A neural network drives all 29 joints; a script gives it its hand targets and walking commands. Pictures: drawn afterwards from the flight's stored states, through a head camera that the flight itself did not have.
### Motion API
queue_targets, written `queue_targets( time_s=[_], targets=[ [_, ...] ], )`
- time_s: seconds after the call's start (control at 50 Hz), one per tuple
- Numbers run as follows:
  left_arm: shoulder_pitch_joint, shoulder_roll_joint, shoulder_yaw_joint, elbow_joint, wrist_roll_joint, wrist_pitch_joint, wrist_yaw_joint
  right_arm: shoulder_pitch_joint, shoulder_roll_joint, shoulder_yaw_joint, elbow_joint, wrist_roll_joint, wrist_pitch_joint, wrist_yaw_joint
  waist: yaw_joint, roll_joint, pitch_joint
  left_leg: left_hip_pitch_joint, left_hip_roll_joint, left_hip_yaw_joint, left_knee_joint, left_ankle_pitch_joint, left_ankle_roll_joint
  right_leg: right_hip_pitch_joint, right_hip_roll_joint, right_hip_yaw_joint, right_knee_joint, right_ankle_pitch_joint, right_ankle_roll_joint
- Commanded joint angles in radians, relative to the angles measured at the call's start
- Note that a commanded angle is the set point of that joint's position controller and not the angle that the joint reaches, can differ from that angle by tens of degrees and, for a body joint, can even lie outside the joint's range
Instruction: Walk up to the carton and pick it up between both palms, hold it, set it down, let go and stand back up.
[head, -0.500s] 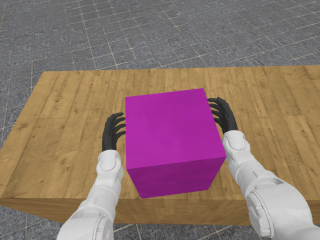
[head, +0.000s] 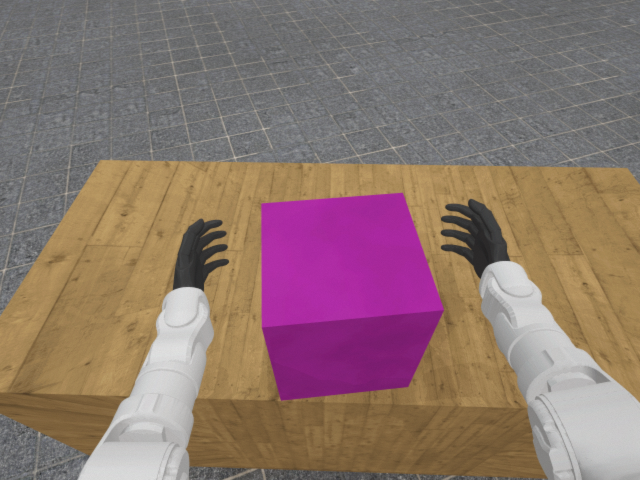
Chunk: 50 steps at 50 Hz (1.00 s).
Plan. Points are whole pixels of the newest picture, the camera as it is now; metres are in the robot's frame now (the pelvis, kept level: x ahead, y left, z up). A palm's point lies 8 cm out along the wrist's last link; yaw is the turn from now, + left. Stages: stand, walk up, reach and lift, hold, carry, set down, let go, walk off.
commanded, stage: set down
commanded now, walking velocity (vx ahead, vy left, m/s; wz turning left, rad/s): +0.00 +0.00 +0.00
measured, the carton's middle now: (339, 301) +0.40 +0.02 -0.05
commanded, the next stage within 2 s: none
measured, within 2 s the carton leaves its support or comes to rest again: neither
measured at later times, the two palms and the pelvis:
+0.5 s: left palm (190, 275) +0.36 +0.22 +0.07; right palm (489, 258) +0.40 -0.17 +0.07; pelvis -0.01 +0.00 +0.01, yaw +0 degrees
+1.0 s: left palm (197, 327) +0.30 +0.20 +0.04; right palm (529, 328) +0.31 -0.20 +0.05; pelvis +0.00 +0.00 +0.02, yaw +0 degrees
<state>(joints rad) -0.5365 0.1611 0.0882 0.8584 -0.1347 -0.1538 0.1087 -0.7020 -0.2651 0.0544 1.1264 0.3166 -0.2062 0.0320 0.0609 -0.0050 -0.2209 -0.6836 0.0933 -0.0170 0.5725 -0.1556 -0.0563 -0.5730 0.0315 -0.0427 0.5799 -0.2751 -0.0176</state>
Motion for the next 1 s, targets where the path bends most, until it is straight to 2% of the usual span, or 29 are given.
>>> queue_targets(
  time_s=[0.0, 0.04, 0.08, 0.1, 0.16, 0.18, 0.2, 0.22, 0.24, 0.26, 0.28, 0.3, 0.32, 0.34, 0.36, 0.38, 0.42, 0.44, 0.5, 0.52, 0.58, 0.64, 0.74, 0.78, 0.8, 0.82, 0.84, 0.94, 0.98],
  targets=[
    [-0.312, 0.079, -0.016, -0.164, -0.012, 0.002, -0.017, -0.348, -0.124, 0.016, -0.200, 0.028, 0.008, 0.021, 0.005, -0.022, -0.425, 0.443, -0.089, 0.042, -0.025, 0.212, 0.039, 0.100, 0.023, 0.031, -0.140, 0.115, 0.023],
    [-0.405, 0.124, 0.003, -0.198, -0.019, 0.023, -0.017, -0.439, -0.145, 0.015, -0.270, 0.030, 0.016, 0.019, 0.012, -0.020, -0.473, 0.414, -0.101, 0.044, -0.027, 0.244, 0.036, 0.149, 0.030, 0.040, -0.135, 0.174, 0.039],
    [-0.353, 0.069, -0.003, -0.091, 0.017, 0.028, -0.034, -0.374, -0.066, 0.038, -0.149, 0.013, 0.025, 0.021, 0.006, -0.022, -0.321, 0.384, -0.096, 0.039, -0.033, 0.225, 0.045, 0.104, 0.023, 0.043, -0.138, 0.158, 0.035],
    [-0.331, 0.130, 0.017, -0.260, 0.027, 0.028, -0.031, -0.311, -0.172, 0.027, -0.235, 0.031, 0.008, 0.023, 0.016, 0.013, -0.454, 0.483, -0.098, 0.037, -0.035, 0.303, 0.030, 0.188, 0.027, 0.036, -0.138, 0.251, 0.032],
    [-0.351, 0.114, 0.030, -0.238, 0.042, 0.051, -0.019, -0.317, -0.153, 0.014, -0.226, 0.036, 0.007, 0.019, 0.009, 0.013, -0.411, 0.445, -0.102, 0.042, -0.042, 0.244, 0.026, 0.190, 0.025, 0.043, -0.148, 0.189, 0.040],
    [-0.516, 0.079, 0.025, -0.165, 0.035, 0.045, -0.022, -0.494, -0.085, -0.026, -0.210, -0.018, 0.017, 0.019, 0.003, 0.001, -0.354, 0.380, -0.103, 0.043, -0.053, 0.144, 0.038, 0.116, 0.014, 0.043, -0.156, 0.059, 0.043],
    [-0.446, 0.067, 0.013, -0.116, 0.046, 0.034, -0.016, -0.426, -0.083, -0.031, -0.173, -0.035, 0.017, 0.023, 0.013, 0.005, -0.319, 0.389, -0.094, 0.029, -0.060, 0.097, 0.037, 0.096, 0.014, 0.040, -0.163, 0.006, 0.039],
    [-0.288, 0.083, 0.012, -0.274, 0.053, 0.033, -0.006, -0.257, -0.187, -0.016, -0.264, -0.013, -0.012, 0.027, 0.024, 0.018, -0.434, 0.509, -0.091, 0.034, -0.065, 0.223, 0.019, 0.183, 0.024, 0.034, -0.162, 0.151, 0.029],
    [-0.607, 0.089, 0.011, -0.041, 0.022, 0.037, -0.008, -0.592, -0.097, -0.065, -0.169, -0.059, 0.023, 0.021, -0.016, -0.031, -0.318, 0.311, -0.100, 0.051, -0.058, 0.049, 0.040, 0.057, 0.010, 0.045, -0.164, -0.055, 0.033],
    [-0.324, 0.104, 0.001, -0.302, 0.028, 0.025, 0.010, -0.281, -0.194, -0.008, -0.293, 0.006, -0.007, 0.023, 0.049, 0.020, -0.467, 0.484, -0.094, 0.044, -0.069, 0.179, 0.022, 0.206, 0.017, 0.049, -0.165, 0.110, 0.034],
    [-0.564, 0.115, 0.006, -0.085, 0.026, 0.052, 0.014, -0.529, -0.167, -0.075, -0.171, -0.038, 0.018, 0.016, -0.028, -0.001, -0.383, 0.354, -0.103, 0.047, -0.070, 0.081, 0.032, 0.107, 0.019, 0.039, -0.157, 0.016, 0.038],
    [-0.462, 0.052, -0.028, -0.155, 0.023, 0.038, 0.020, -0.434, -0.133, -0.038, -0.192, -0.012, 0.015, 0.019, 0.019, 0.022, -0.383, 0.415, -0.086, 0.039, -0.060, 0.096, 0.034, 0.088, 0.010, 0.054, -0.150, -0.004, 0.029],
    [-0.378, 0.099, -0.015, -0.254, 0.031, 0.050, 0.027, -0.333, -0.247, -0.040, -0.252, -0.004, -0.010, 0.017, 0.002, 0.054, -0.493, 0.505, -0.091, 0.041, -0.065, 0.198, 0.009, 0.166, 0.024, 0.039, -0.154, 0.129, 0.024],
    [-0.519, 0.111, -0.017, -0.156, 0.012, 0.072, 0.031, -0.486, -0.236, -0.058, -0.190, -0.008, 0.012, 0.007, -0.027, 0.006, -0.441, 0.432, -0.092, 0.051, -0.062, 0.139, 0.012, 0.115, 0.025, 0.038, -0.157, 0.075, 0.032],
    [-0.328, 0.091, -0.038, -0.320, 0.015, 0.072, 0.036, -0.287, -0.273, -0.024, -0.237, 0.028, -0.006, 0.007, -0.007, 0.037, -0.524, 0.541, -0.091, 0.040, -0.051, 0.255, 0.002, 0.204, 0.036, 0.032, -0.147, 0.209, 0.037],
    [-0.529, 0.131, -0.014, -0.207, -0.004, 0.111, 0.034, -0.509, -0.295, -0.068, -0.222, 0.003, 0.020, -0.001, -0.048, 0.002, -0.495, 0.470, -0.094, 0.036, -0.053, 0.221, 0.000, 0.147, 0.038, 0.034, -0.150, 0.181, 0.037],
    [-0.286, 0.089, -0.012, -0.325, 0.014, 0.141, 0.029, -0.294, -0.305, -0.021, -0.281, 0.039, 0.014, -0.006, -0.036, -0.024, -0.509, 0.576, -0.091, 0.029, -0.057, 0.331, 0.003, 0.222, 0.055, 0.021, -0.160, 0.316, 0.046],
    [-0.420, 0.114, -0.001, -0.316, 0.001, 0.159, 0.021, -0.440, -0.282, -0.050, -0.303, 0.012, 0.032, -0.014, -0.040, -0.047, -0.474, 0.522, -0.093, 0.032, -0.062, 0.287, 0.008, 0.198, 0.055, 0.020, -0.167, 0.261, 0.051],
    [-0.316, 0.100, 0.002, -0.437, 0.024, 0.205, 0.006, -0.314, -0.316, -0.023, -0.325, 0.036, 0.043, -0.006, -0.042, -0.022, -0.462, 0.597, -0.096, 0.026, -0.088, 0.372, 0.000, 0.264, 0.062, 0.025, -0.182, 0.372, 0.045],
    [-0.125, 0.045, 0.003, -0.517, 0.037, 0.219, -0.003, -0.136, -0.281, 0.020, -0.376, 0.054, 0.045, 0.004, -0.023, -0.036, -0.438, 0.669, -0.090, 0.016, -0.098, 0.436, 0.004, 0.327, 0.070, 0.017, -0.194, 0.433, 0.044],
    [-0.095, 0.080, 0.037, -0.494, 0.071, 0.258, -0.031, -0.110, -0.276, 0.009, -0.379, 0.045, 0.066, 0.007, -0.017, -0.062, -0.281, 0.602, -0.102, 0.030, -0.153, 0.315, 0.016, 0.358, 0.054, 0.036, -0.237, 0.337, 0.046],
    [-0.148, 0.049, -0.008, -0.484, 0.047, 0.239, -0.017, -0.113, -0.250, -0.009, -0.399, 0.048, 0.077, 0.030, -0.025, -0.032, -0.189, 0.580, -0.103, 0.042, -0.198, 0.127, 0.029, 0.307, 0.034, 0.043, -0.269, 0.152, 0.035],
    [0.023, 0.022, -0.030, -0.523, 0.057, 0.167, 0.000, 0.085, -0.211, 0.015, -0.419, 0.080, 0.030, 0.066, -0.026, 0.005, -0.145, 0.616, -0.111, 0.040, -0.207, 0.203, 0.025, 0.384, 0.027, 0.046, -0.277, 0.236, 0.020],
    [-0.096, 0.042, -0.033, -0.460, 0.059, 0.161, 0.003, -0.041, -0.238, -0.003, -0.414, 0.078, 0.031, 0.069, -0.030, 0.022, -0.121, 0.561, -0.113, 0.042, -0.218, 0.136, 0.036, 0.350, 0.018, 0.064, -0.280, 0.170, 0.014],
    [0.142, -0.016, -0.017, -0.495, 0.093, 0.146, 0.003, 0.197, -0.200, 0.030, -0.435, 0.080, 0.005, 0.073, -0.014, 0.002, -0.068, 0.623, -0.107, 0.038, -0.221, 0.186, 0.031, 0.400, 0.020, 0.060, -0.283, 0.228, 0.016],
    [-0.188, 0.073, -0.019, -0.494, 0.071, 0.143, 0.005, -0.130, -0.255, -0.053, -0.454, 0.040, 0.012, 0.064, -0.035, 0.049, -0.139, 0.560, -0.118, 0.061, -0.226, 0.100, 0.034, 0.319, 0.010, 0.060, -0.284, 0.129, 0.015],
    [0.044, 0.004, -0.016, -0.540, 0.084, 0.130, 0.021, 0.094, -0.214, -0.001, -0.452, 0.072, 0.001, 0.069, 0.001, 0.016, -0.100, 0.604, -0.105, 0.045, -0.225, 0.123, 0.034, 0.356, 0.018, 0.065, -0.282, 0.153, 0.014],
    [0.189, -0.013, -0.002, -0.559, 0.118, 0.058, 0.013, 0.232, -0.210, -0.055, -0.541, 0.010, -0.082, 0.048, -0.052, -0.008, -0.142, 0.677, -0.108, 0.046, -0.201, 0.240, 0.030, 0.388, 0.028, 0.042, -0.271, 0.280, 0.023],
    [0.091, 0.001, -0.002, -0.519, 0.107, 0.048, 0.025, 0.158, -0.200, -0.061, -0.524, 0.002, -0.074, 0.045, -0.048, -0.002, -0.115, 0.619, -0.102, 0.052, -0.204, 0.142, 0.033, 0.342, 0.021, 0.049, -0.272, 0.187, 0.016]
  ],
)
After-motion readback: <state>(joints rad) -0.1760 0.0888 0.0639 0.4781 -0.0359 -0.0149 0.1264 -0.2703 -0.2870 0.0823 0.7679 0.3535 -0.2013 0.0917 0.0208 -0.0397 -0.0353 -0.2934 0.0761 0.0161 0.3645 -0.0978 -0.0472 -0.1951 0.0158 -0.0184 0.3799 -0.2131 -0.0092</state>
